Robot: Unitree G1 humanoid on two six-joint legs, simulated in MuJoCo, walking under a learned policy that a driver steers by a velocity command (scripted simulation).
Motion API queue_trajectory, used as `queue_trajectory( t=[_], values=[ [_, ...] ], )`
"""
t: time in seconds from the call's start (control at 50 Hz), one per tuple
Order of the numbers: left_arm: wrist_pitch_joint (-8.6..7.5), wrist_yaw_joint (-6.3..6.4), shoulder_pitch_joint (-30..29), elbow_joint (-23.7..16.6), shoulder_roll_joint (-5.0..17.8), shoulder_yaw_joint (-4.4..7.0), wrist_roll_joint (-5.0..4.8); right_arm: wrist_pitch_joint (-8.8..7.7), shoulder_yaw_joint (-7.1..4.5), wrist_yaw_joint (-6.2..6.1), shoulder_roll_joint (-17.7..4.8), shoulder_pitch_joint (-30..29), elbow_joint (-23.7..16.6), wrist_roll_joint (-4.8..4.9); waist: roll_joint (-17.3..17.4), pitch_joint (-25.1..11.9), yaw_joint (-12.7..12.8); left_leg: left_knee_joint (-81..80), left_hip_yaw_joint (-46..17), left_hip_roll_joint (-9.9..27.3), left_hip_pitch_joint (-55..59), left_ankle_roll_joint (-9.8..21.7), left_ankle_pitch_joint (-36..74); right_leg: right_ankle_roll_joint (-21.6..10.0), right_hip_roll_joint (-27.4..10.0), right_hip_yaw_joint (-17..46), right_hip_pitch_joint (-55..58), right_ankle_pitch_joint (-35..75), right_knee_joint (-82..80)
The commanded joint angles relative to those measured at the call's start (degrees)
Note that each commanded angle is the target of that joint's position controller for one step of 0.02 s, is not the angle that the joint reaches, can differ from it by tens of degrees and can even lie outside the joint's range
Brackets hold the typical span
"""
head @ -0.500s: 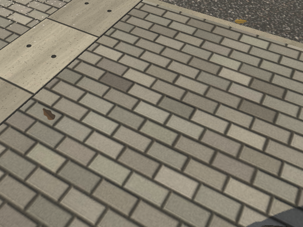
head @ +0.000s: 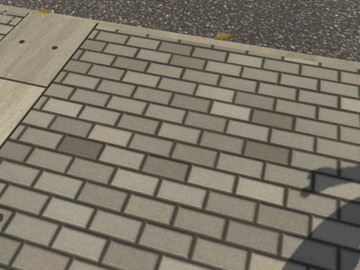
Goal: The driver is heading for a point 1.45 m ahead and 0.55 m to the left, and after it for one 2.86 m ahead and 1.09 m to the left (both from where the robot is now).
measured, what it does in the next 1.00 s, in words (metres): steps on the spot, turning left: left foot, then right foot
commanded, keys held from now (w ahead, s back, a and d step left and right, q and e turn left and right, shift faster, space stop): q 0.78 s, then no key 0.20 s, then w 0.02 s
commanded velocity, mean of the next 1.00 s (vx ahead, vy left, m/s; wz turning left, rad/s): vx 0.03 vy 0.00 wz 0.43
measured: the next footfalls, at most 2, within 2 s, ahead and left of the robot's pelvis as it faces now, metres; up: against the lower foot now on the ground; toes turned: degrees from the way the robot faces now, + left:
left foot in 0.40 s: +0.06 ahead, +0.13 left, +0.00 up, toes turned +16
right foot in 0.90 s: +0.16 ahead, -0.07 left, +0.00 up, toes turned +32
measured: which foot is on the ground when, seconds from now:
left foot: down 0.00-0.02, up 0.04-0.38, down 0.40-0.90, up 0.92-1.00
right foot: down 0.00-0.40, up 0.42-0.88, down 0.90-1.00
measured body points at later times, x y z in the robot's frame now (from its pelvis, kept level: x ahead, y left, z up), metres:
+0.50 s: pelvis +0.03 +0.04 +0.00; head +0.05 +0.07 +0.45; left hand +0.12 +0.34 -0.13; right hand +0.17 -0.23 -0.10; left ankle +0.02 +0.12 -0.73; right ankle +0.09 -0.11 -0.67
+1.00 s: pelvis +0.06 +0.02 +0.01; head +0.10 +0.02 +0.46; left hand +0.04 +0.33 -0.10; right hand +0.34 -0.16 -0.10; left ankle -0.01 +0.11 -0.68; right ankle +0.13 -0.09 -0.73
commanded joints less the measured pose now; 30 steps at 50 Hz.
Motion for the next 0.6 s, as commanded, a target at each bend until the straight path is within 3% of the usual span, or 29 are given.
queue_trajectory(
  t=[0.02,0.04,0.06,0.08,0.1,0.12,0.16,0.22,0.28,0.32,0.36,0.38,0.4,0.42,0.44,0.46,0.48,0.5,0.52,0.56,0.6],
  values=[
    [-0.54,1.9,13.87,0.87,13.88,3.23,2.28,-0.92,0.34,0.9,-2.99,6.76,-1.78,-1.37,-8.19,-18.69,3.4,26.23,-5.68,2.3,-17.99,-1.25,8.44,-13.51,-17.31,15.95,39.01,52.65,2.87],
    [0.01,2.16,13.73,0.44,10.33,2.21,0.87,-0.32,0.44,0.93,-3.47,4.5,-2.31,-0.47,-11.18,-24.09,5.16,37.3,-11.63,-0.4,-21.81,-3.4,-20.62,-19.0,-22.84,22.12,39.64,52.89,0.88],
    [0.42,2.15,10.97,-0.6,10.79,2.2,-0.2,0.52,-1.05,0.88,-7.85,1.23,-3.32,1.06,-7.64,-21.08,5.52,43.2,-14.47,1.07,-25.41,-3.47,-22.63,-17.39,-20.92,18.61,34.82,41.09,-1.58],
    [0.66,2.47,7.48,-1.41,11.4,2.48,-0.57,1.43,-1.46,0.32,-8.18,-1.44,-4.12,1.74,-5.29,-16.52,4.67,45.33,-13.5,2.34,-29.72,-3.12,-20.3,-14.95,-19.24,15.86,30.29,28.0,-4.06],
    [0.82,2.79,4.25,-1.84,10.31,2.2,-0.54,2.63,-1.77,-0.44,-7.84,-2.14,-3.96,1.45,-3.13,-11.62,3.54,44.03,-13.02,3.55,-30.4,-3.47,-16.28,-12.95,-17.33,13.22,23.21,14.81,-7.67],
    [1.04,3.14,1.62,-2.15,9.1,1.94,-0.29,4.01,-2.21,-1.12,-7.86,-1.43,-3.71,1.01,-3.92,-8.99,1.99,42.87,-12.96,4.65,-27.74,-3.95,-12.22,-11.39,-15.94,10.92,16.64,4.28,-10.79],
    [1.63,3.46,-1.28,-2.16,8.76,2.04,0.51,5.65,-2.27,-1.69,-6.02,0.75,-3.85,0.44,-6.31,-6.42,0.35,41.19,-10.57,4.19,-23.25,-4.33,-7.25,-10.68,-14.26,6.45,8.28,-6.17,-14.43],
    [1.75,4.38,-2.54,-1.68,9.2,2.29,0.49,5.96,-2.28,-1.66,-5.23,-0.11,-5.45,0.16,-6.67,-6.59,0.24,34.17,-9.42,5.05,-21.62,-3.73,-3.0,-10.66,-14.42,2.48,7.77,-7.8,-15.28],
    [2.25,5.07,-2.74,-1.17,10.6,2.65,0.14,5.74,-2.1,-0.69,-5.53,-2.31,-7.23,0.06,-6.67,-8.05,0.93,27.1,-8.22,5.27,-18.89,-2.85,-0.1,-10.07,-16.07,0.87,10.23,-7.15,-14.87],
    [2.7,5.09,-2.83,-0.85,11.33,2.82,-0.5,5.83,-2.39,-0.01,-6.5,-2.14,-7.96,-0.05,-6.94,-8.31,0.76,22.8,-7.17,4.87,-16.78,-1.81,0.44,-8.85,-17.01,0.19,11.82,-8.3,-13.71],
    [3.26,4.91,-4.08,-0.64,11.75,2.94,-1.68,6.0,-2.75,0.65,-6.69,0.85,-7.51,-0.34,-6.22,-7.91,-1.26,13.68,-5.06,3.44,-11.55,0.29,5.33,-6.03,-16.37,-1.9,11.19,-11.2,-10.2],
    [3.6,4.71,-3.39,-0.06,10.78,2.83,-2.29,6.1,-3.21,0.85,-7.27,3.04,-6.71,-0.72,-4.34,-7.37,-1.96,8.31,-5.05,1.97,-8.33,2.23,7.42,-3.45,-14.58,-3.55,9.69,-15.05,-6.01],
    [4.19,4.32,-0.3,1.31,8.53,2.59,-2.27,5.95,-3.88,0.75,-9.4,3.87,-6.89,-1.16,3.51,-4.41,-1.55,-0.63,-13.04,5.28,-5.94,5.51,12.36,1.12,-10.25,-7.79,4.36,-21.15,4.39],
    [4.32,3.8,0.3,-0.45,5.64,1.99,-0.24,5.86,-4.93,-0.28,-16.01,3.2,-9.03,-1.01,21.25,-1.77,1.58,-4.73,-34.87,19.62,-1.83,12.89,27.35,7.12,-1.27,-11.61,-11.49,-38.63,22.97],
    [3.87,4.16,-7.81,-3.68,7.25,2.51,-0.17,4.35,-4.64,0.4,-17.16,3.79,-10.19,-3.24,18.06,-3.14,-1.91,-9.08,-41.94,22.56,-8.01,19.31,22.76,6.38,2.56,-0.43,-14.26,-41.13,32.44],
    [3.77,4.37,-8.59,-3.95,8.69,3.01,-1.15,2.86,-4.52,0.63,-16.24,0.9,-10.78,-3.61,12.82,-2.58,-0.18,-9.59,-37.29,19.67,-8.28,16.99,18.26,5.04,1.54,2.7,-14.99,-35.51,36.08],
    [3.68,4.64,-6.44,-2.86,9.53,3.49,-1.35,2.1,-4.47,0.31,-15.26,-2.57,-11.56,-2.24,10.58,-2.37,1.79,-8.8,-33.06,16.87,-7.95,13.29,16.04,4.27,0.69,3.73,-15.46,-29.59,36.14],
    [3.74,5.05,-4.83,-1.3,10.28,3.92,-0.83,2.03,-3.81,0.02,-12.84,-5.01,-12.43,-1.08,8.75,-3.12,2.44,-7.83,-30.44,15.21,-7.54,10.79,15.57,4.33,0.03,4.19,-14.86,-26.32,36.01],
    [3.66,5.18,-4.03,-0.94,10.43,4.12,-0.39,2.13,-3.37,-0.35,-11.6,-5.88,-12.82,-0.53,8.74,-3.76,2.87,-7.36,-28.78,14.1,-8.16,10.14,17.51,4.67,0.21,4.19,-13.38,-23.66,36.41],
    [3.19,4.98,-3.61,-0.99,9.3,4.08,-0.74,2.17,-2.78,-0.85,-9.96,-3.6,-12.71,-0.63,8.28,-5.9,2.65,-6.57,-27.86,12.89,-5.73,10.48,21.72,5.16,1.17,4.52,-12.2,-20.54,36.18],
    [2.77,4.98,-4.17,-1.31,8.35,3.79,-1.06,2.13,-2.9,-1.21,-10.3,-1.56,-12.54,-0.42,8.1,-6.43,1.86,-5.78,-28.34,12.64,-2.17,10.91,23.94,5.71,1.59,5.18,-13.16,-19.4,32.13]
  ],
)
